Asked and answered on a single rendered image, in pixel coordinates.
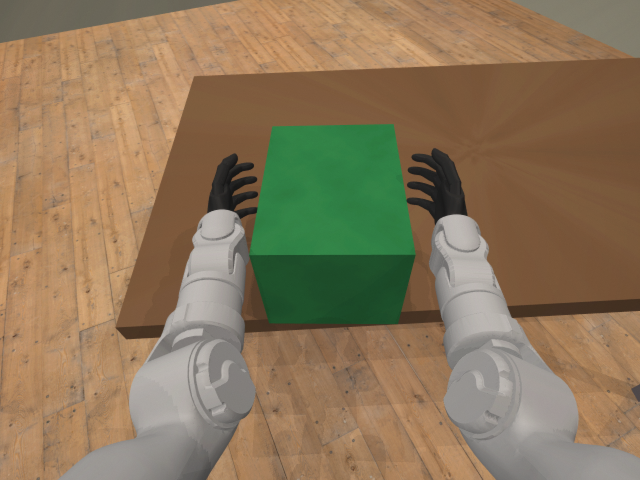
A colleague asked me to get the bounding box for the carton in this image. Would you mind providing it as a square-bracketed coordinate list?
[249, 124, 416, 324]

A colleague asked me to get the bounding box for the right robot upper arm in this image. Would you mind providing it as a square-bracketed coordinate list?
[443, 348, 640, 480]

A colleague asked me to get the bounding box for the robot right forearm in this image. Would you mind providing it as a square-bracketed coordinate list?
[429, 214, 554, 374]

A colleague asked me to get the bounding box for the left robot upper arm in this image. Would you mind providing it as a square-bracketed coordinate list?
[58, 338, 256, 480]

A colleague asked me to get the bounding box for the right robot hand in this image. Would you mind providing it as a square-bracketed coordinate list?
[407, 148, 468, 225]

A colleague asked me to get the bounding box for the table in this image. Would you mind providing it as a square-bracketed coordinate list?
[115, 58, 640, 402]

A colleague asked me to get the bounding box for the left robot hand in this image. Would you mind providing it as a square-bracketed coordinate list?
[207, 153, 258, 219]

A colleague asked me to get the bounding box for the robot left forearm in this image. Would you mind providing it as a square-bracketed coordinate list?
[129, 209, 249, 419]

